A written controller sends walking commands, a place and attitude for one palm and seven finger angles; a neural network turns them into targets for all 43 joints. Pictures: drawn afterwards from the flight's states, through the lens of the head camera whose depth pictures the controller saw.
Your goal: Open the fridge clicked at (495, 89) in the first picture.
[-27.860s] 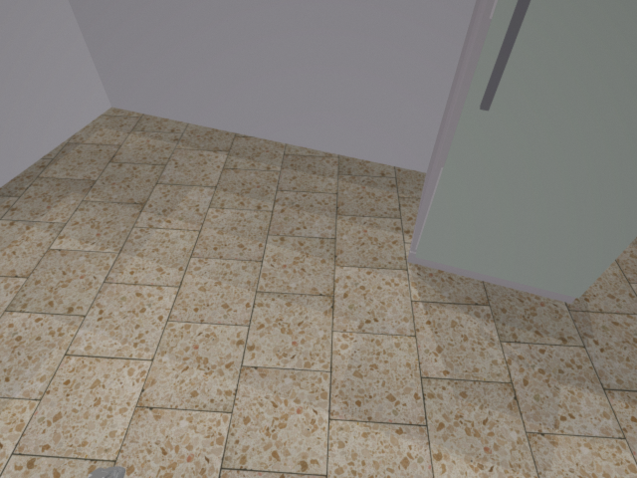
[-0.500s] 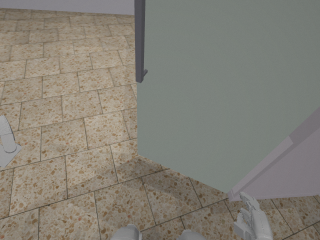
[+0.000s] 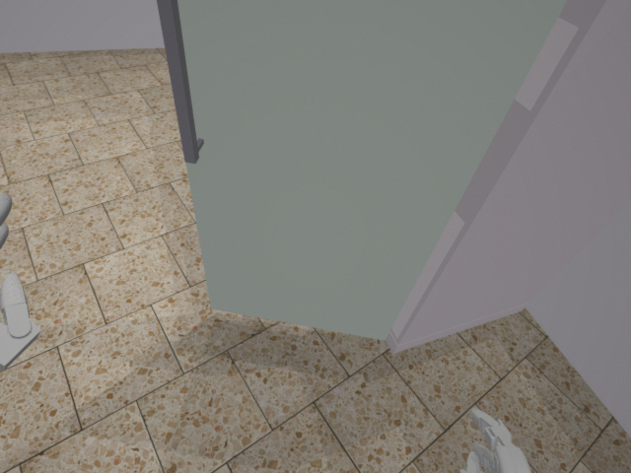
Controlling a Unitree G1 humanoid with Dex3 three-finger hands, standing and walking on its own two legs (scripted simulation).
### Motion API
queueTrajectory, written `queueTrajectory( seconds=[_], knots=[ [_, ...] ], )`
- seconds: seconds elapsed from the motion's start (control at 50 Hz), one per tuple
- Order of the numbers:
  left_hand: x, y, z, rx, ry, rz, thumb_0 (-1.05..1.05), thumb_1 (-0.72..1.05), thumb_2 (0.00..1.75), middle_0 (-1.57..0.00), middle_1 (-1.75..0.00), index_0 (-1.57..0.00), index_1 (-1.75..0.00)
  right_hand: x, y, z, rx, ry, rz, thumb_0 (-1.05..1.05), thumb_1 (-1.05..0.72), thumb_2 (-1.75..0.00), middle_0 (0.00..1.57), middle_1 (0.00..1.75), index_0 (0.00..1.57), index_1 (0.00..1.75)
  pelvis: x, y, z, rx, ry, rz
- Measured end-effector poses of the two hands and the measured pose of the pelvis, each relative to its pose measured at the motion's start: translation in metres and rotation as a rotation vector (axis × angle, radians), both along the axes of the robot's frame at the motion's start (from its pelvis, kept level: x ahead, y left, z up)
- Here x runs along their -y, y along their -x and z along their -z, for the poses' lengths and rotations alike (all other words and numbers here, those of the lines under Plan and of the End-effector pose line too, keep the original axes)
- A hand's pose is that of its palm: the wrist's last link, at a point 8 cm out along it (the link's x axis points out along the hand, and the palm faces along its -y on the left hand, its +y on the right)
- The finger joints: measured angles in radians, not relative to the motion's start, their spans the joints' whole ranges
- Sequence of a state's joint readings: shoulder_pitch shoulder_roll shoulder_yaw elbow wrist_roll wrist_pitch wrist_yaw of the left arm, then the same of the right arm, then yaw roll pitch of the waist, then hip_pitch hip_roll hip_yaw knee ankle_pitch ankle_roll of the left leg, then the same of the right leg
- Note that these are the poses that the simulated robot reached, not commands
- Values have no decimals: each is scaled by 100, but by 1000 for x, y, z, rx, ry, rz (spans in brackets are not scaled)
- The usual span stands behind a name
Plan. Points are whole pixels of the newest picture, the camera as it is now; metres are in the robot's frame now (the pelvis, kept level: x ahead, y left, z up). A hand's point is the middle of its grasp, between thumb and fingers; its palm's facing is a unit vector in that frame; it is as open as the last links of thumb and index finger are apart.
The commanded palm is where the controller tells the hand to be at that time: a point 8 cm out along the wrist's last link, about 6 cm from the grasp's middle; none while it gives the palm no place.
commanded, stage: stop stepping back and stand still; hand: left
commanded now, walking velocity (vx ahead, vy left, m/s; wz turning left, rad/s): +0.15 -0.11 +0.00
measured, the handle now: (177, 26) +0.69 +0.24 +0.23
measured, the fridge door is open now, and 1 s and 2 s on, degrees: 61 61 61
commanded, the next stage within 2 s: let the arm hang, fingers relaxed in 0.80 s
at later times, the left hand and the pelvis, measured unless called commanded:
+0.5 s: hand out of the picture +0.17 +0.28 +0.17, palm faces +0.46 -0.77 -0.43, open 7.4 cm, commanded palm +0.11 +0.31 +0.18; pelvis -0.02 +0.00 -0.01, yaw +2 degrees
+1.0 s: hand (27, 402) +0.19 +0.30 +0.04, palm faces +0.24 -0.85 -0.47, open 7.4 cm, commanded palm none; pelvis -0.02 +0.03 -0.01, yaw +3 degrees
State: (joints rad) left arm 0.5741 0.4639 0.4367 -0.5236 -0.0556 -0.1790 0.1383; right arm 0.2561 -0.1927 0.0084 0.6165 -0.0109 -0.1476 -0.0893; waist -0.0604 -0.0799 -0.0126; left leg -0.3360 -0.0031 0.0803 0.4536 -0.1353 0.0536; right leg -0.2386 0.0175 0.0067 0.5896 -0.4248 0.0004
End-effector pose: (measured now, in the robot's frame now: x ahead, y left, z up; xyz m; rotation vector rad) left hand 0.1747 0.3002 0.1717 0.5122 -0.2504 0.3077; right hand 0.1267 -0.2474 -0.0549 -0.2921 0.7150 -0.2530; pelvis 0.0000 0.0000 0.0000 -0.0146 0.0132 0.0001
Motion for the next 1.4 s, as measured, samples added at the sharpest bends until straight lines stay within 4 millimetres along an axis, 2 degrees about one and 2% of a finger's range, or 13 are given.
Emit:
queueTrajectory(
  seconds=[0.12, 0.22, 0.36, 0.52, 0.74, 0.9, 0.94, 1.02, 1.1, 1.16, 1.22, 1.28, 1.4],
  knots=[
    [6, 43, -17, -4, -67, -27, 1, 89, 90, -21, -31, -21, -30, 7, 34, 12, -57, -20, -20, 1, -90, -90, 20, 30, 20, 30, 5, 19, -3, 7, 7, -24],
    [-6, 65, -11, 48, -15, -129, 1, 88, 90, -21, -31, -21, -30, 8, 43, 26, -94, -35, -30, 1, -90, -90, 21, 30, 21, 30, 4, 25, 1, 27, -9, 6],
    [-13, 53, 11, 113, 107, -151, 1, 89, 90, -21, -31, -21, -30, -9, 28, 30, -37, -24, -61, 1, -90, -90, 21, 30, 21, 30, -8, 27, 12, 49, -10, -21],
    [-11, 45, -11, 76, -35, -102, 1, 89, 90, -21, -31, -21, -30, -40, 3, 22, 23, -110, -123, 1, -90, -90, 21, 30, 21, 30, -5, 20, 5, 19, -3, -28],
    [-25, 32, 8, -6, 39, -139, 1, 89, 90, -21, -31, -21, -30, -39, -23, 19, -1, -78, -113, 1, -90, -90, 21, 30, 21, 30, -17, 8, 2, 12, -4, -21],
    [-26, 33, 0, 14, 17, -102, 1, 89, 90, -21, -31, -21, -30, -41, -29, 5, 40, -53, -113, 1, -90, -90, 21, 30, 21, 30, -22, 12, 0, -1, 2, -21],
    [-31, 26, 22, -80, 20, -84, 1, 89, 90, -21, -31, -21, -30, -40, -29, 13, 20, -72, -152, 1, -90, -90, 20, 30, 20, 30, -25, 16, 2, -10, 6, -36],
    [-38, 21, 133, -563, 161, -119, 0, 90, 90, -20, -30, -20, -30, -30, -22, 39, -97, -78, -175, 1, -90, -90, 21, 30, 21, 30, -33, 27, 9, -11, 2, -52],
    [-15, 69, 240, -1021, 306, -146, 0, 90, 90, -20, -30, -20, -30, -20, 5, 52, -201, -66, -137, 1, -90, -90, 21, 30, 21, 30, -34, 35, 10, 2, -7, -52],
    [15, 122, 291, -1276, 412, -152, 1, 91, 90, -20, -30, -20, -30, -13, 37, 57, -313, -49, -101, 1, -90, -90, 21, 30, 21, 30, -32, 39, 8, 11, -8, -51],
    [42, 176, 318, -1461, 513, -163, 1, 91, 90, -20, -30, -20, -30, -9, 74, 60, -445, -34, -63, 1, -90, -90, 20, 30, 20, 30, -29, 40, 4, 14, -3, -53],
    [50, 222, 327, -1582, 573, -223, 1, 93, 90, -20, -30, -20, -30, -8, 108, 62, -566, -29, -26, 1, -90, -90, 20, 30, 20, 30, -28, 41, 2, 14, 4, -57],
    [40, 274, 322, -1699, 597, -334, 1, 92, 90, -20, -30, -20, -30, -14, 149, 67, -697, -50, 26, 1, -90, -90, 20, 30, 20, 30, -29, 41, -2, 17, 12, -60]
  ],
)
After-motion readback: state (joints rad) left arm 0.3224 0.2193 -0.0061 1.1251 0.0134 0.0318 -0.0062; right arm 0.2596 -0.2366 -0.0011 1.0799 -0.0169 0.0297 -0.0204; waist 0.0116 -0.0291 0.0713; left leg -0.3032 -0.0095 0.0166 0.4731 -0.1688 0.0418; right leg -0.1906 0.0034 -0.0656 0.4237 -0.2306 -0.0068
